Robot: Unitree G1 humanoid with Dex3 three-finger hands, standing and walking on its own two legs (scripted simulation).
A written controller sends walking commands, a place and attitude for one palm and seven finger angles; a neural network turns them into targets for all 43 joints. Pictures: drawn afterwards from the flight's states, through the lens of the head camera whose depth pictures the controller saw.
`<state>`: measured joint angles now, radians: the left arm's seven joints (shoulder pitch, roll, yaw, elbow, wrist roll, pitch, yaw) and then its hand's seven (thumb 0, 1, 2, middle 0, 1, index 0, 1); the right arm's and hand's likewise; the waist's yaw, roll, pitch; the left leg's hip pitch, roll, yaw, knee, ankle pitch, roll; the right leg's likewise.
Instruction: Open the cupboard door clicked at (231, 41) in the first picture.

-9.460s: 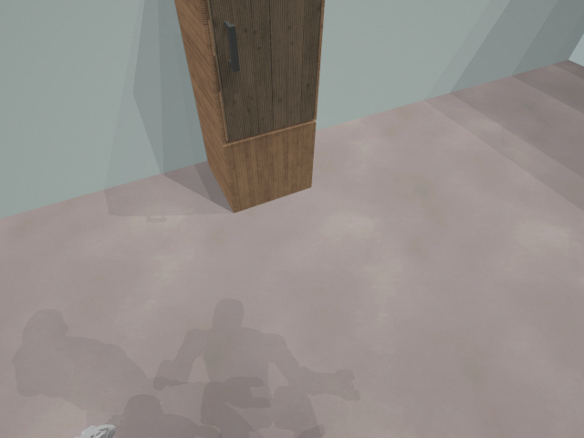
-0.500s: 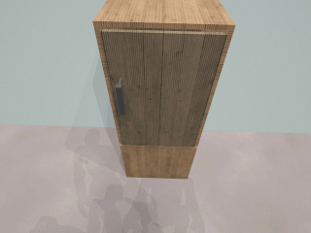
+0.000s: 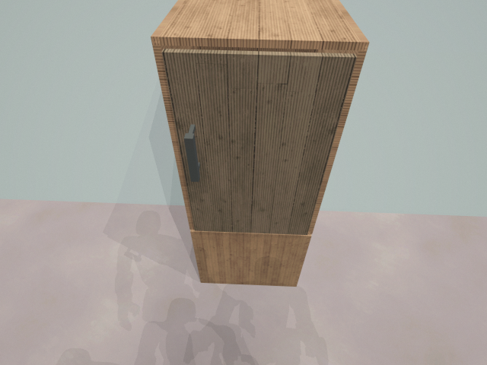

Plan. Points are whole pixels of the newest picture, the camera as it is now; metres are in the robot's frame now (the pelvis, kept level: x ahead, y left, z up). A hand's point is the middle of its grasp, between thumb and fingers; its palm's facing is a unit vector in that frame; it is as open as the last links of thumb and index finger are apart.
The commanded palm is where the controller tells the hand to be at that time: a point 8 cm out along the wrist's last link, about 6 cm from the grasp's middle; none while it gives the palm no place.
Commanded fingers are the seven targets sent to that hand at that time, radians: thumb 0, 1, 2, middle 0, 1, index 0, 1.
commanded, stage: look again from close up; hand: left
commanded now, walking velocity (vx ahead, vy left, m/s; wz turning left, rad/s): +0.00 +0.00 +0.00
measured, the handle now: (193, 153) +0.58 +0.15 +0.02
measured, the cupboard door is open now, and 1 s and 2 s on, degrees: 0 0 0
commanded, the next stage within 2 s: shuffle to correct the standing spot in 0.28 s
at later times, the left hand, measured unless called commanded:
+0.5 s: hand out of the picture +0.00 +0.24 -0.17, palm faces +0.01 -0.97 -0.25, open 7.4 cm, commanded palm none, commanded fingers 0.00 0.90 0.90 -0.20 -0.30 -0.20 -0.30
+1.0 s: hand out of the picture -0.05 +0.14 -0.19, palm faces +0.05 -1.00 -0.08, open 7.4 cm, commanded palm none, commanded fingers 0.00 0.90 0.90 -0.20 -0.30 -0.20 -0.30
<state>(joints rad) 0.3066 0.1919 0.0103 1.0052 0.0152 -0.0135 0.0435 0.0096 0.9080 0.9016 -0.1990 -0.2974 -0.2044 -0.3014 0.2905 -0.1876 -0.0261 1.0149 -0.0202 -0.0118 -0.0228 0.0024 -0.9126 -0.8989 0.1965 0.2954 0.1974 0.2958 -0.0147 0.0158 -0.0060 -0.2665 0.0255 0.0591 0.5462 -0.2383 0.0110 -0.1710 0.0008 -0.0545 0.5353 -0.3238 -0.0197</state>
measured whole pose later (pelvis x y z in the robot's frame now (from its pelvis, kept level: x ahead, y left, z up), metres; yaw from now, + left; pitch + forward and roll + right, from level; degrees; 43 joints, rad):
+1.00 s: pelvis +0.02 +0.00 -0.01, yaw -2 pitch -1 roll -1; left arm 0.46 0.10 0.03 1.09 0.03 0.04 0.01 0.01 0.91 0.90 -0.20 -0.30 -0.20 -0.30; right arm 0.34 -0.11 -0.04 1.09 -0.02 -0.02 -0.04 0.00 -0.91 -0.90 0.20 0.30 0.20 0.30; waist 0.01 -0.05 0.00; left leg -0.29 0.06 0.15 0.62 -0.31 0.04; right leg -0.24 0.01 -0.07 0.67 -0.42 -0.02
